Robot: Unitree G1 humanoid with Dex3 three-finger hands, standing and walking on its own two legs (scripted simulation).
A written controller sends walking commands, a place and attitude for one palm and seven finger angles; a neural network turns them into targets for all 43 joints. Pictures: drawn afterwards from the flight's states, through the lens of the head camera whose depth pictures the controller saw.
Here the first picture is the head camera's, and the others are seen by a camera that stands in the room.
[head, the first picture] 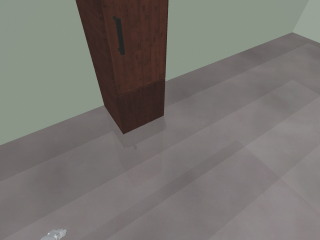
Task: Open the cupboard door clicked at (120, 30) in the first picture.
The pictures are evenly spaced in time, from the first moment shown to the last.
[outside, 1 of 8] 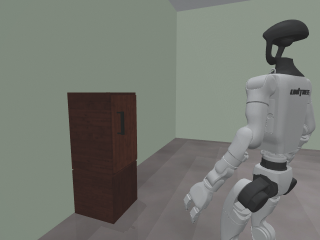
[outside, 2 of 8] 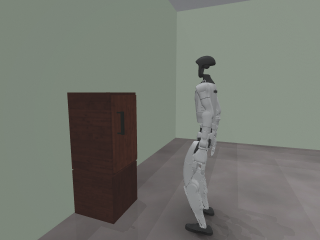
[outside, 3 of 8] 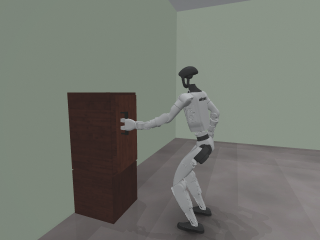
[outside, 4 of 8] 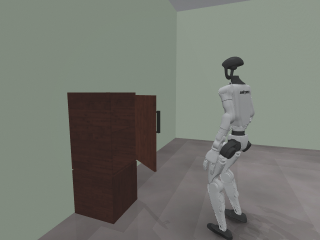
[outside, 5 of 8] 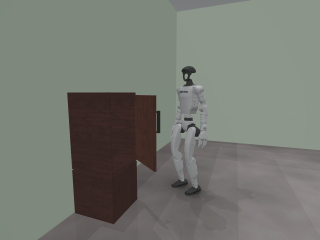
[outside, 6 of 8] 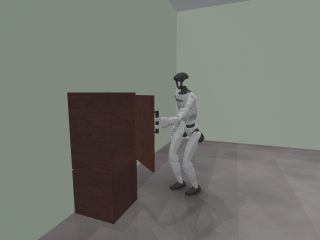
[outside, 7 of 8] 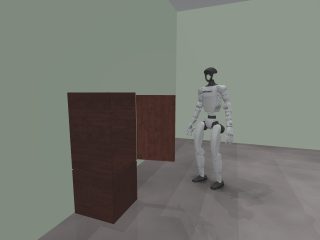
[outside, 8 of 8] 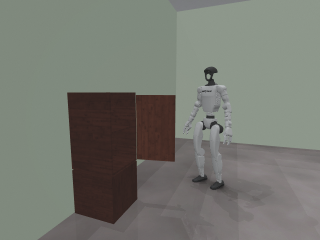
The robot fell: no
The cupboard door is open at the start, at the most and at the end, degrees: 0 101 100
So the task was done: yes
